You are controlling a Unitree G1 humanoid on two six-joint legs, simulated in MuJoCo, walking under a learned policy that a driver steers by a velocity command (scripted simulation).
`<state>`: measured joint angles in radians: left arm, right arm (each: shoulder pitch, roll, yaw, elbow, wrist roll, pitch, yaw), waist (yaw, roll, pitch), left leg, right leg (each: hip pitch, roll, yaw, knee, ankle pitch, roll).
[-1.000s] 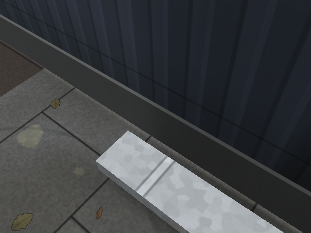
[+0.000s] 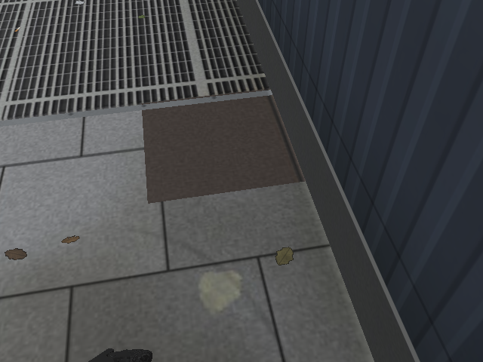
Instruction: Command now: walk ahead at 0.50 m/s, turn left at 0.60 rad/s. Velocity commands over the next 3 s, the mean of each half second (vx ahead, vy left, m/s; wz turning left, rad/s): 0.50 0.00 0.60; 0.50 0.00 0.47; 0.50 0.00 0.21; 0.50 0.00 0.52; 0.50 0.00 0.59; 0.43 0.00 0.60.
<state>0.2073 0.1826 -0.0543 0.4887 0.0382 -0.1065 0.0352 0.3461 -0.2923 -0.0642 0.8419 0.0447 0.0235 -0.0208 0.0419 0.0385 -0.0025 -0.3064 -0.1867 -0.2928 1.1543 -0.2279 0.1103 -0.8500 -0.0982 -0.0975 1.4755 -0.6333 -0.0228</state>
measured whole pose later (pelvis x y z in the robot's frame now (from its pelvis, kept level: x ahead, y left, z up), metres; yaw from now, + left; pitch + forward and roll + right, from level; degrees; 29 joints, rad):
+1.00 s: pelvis +0.61 +0.26 -0.07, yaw +30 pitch +0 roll +0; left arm 0.14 0.28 0.07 0.80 0.00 -0.12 -0.03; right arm 0.30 -0.25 -0.08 0.86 0.04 -0.06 -0.01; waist 0.01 0.02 0.00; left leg -0.21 -0.08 -0.16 1.10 -0.51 0.05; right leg -0.47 0.02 -0.03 0.64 -0.19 -0.04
